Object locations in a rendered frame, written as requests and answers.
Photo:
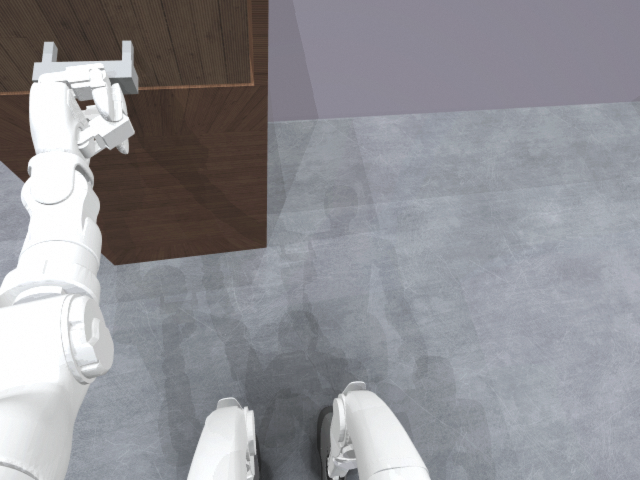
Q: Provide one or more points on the robot left hand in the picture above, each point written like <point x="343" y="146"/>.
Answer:
<point x="56" y="119"/>

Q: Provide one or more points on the robot right foot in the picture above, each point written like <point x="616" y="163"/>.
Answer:
<point x="324" y="442"/>

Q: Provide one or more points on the right robot thigh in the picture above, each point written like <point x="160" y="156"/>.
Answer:
<point x="382" y="447"/>

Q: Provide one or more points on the robot left upper arm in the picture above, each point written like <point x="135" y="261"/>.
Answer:
<point x="50" y="351"/>

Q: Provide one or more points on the cabinet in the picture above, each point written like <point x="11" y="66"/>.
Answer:
<point x="195" y="179"/>

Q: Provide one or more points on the drawer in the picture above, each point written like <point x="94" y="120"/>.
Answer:
<point x="176" y="42"/>

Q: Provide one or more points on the handle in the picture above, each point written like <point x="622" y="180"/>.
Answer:
<point x="121" y="71"/>

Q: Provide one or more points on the robot left forearm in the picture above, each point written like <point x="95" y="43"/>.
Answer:
<point x="62" y="249"/>

